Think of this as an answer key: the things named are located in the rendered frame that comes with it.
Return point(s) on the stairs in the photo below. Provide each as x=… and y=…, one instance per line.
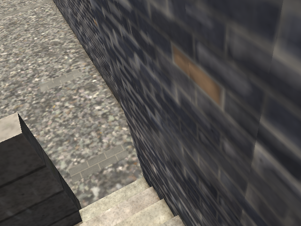
x=136, y=204

